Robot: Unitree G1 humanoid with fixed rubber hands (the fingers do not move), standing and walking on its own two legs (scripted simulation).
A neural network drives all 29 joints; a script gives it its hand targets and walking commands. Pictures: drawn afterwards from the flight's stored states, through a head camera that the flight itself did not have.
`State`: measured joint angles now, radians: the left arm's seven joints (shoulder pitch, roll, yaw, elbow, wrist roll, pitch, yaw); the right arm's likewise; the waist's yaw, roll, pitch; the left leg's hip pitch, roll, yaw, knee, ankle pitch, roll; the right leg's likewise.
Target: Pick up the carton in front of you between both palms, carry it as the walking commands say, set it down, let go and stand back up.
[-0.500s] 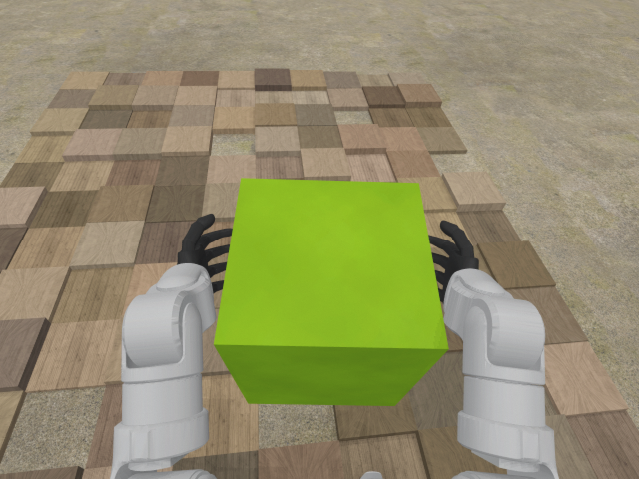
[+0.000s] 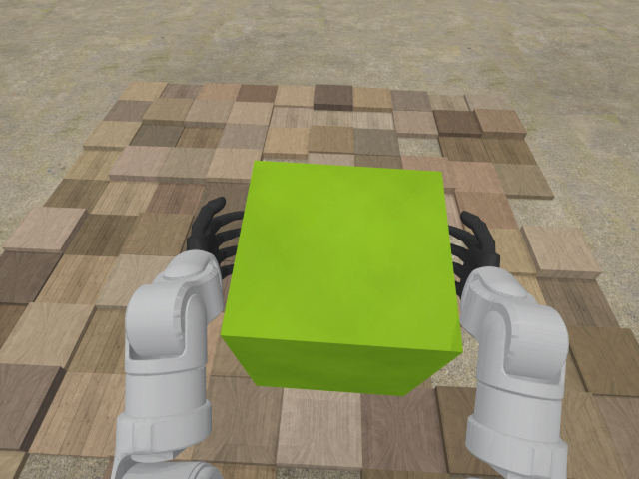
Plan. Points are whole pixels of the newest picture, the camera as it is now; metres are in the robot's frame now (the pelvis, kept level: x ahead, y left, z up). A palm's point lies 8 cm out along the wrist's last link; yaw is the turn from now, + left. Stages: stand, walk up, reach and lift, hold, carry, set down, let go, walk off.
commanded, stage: carry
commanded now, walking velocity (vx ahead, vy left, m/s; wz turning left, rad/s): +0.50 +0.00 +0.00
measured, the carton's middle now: (337, 291) +0.35 +0.01 +0.06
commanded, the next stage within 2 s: none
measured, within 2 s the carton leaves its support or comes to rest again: neither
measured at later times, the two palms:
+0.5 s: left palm (259, 128) +0.67 +0.17 +0.09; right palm (432, 136) +0.66 -0.13 +0.09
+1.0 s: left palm (276, 18) +0.96 +0.18 +0.16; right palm (419, 28) +0.96 -0.12 +0.16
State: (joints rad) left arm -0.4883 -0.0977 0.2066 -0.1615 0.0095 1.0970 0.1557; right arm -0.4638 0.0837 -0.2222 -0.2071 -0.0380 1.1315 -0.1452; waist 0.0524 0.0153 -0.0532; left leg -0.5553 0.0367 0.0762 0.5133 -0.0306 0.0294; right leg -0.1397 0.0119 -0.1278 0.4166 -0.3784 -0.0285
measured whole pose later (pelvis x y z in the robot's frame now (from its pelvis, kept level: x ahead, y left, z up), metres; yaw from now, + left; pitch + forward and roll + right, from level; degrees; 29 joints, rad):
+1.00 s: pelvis +0.64 +0.03 +0.01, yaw +0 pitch +4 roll +0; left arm -0.48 -0.07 0.19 -0.15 0.02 1.13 0.14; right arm -0.46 0.09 -0.20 -0.17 -0.05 1.15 -0.16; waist -0.02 0.01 -0.11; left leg -0.36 0.00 0.10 0.41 -0.37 0.13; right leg -0.31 -0.01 -0.12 0.84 -0.37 -0.04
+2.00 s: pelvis +1.24 -0.02 +0.02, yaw +0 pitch +5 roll +0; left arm -0.59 -0.10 0.30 -0.16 0.09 1.23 0.13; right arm -0.66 0.05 -0.23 -0.04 0.03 1.21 -0.19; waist -0.10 0.02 -0.09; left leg -0.15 0.02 0.10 0.54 -0.47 0.02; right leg -0.56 -0.01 -0.09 0.54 -0.13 -0.05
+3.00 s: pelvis +1.86 -0.03 +0.01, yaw +1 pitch +3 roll +1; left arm -0.59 -0.06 0.23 -0.13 0.02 1.19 0.17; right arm -0.59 0.04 -0.22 -0.12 0.01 1.20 -0.17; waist 0.05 0.01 -0.06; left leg -0.29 -0.02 0.03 1.04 -0.47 0.04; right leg -0.47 0.01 -0.14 0.59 -0.20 -0.11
